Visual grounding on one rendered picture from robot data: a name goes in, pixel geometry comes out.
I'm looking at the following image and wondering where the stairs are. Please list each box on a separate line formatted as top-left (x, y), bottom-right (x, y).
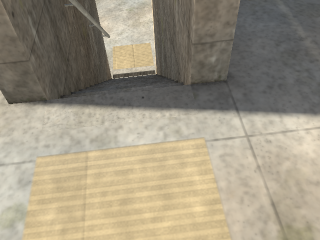
top-left (60, 74), bottom-right (184, 99)

